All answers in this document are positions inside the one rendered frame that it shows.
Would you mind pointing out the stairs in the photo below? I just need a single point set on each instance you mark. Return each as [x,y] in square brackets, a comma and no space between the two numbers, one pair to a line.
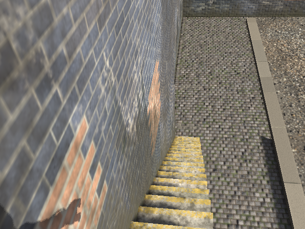
[179,196]

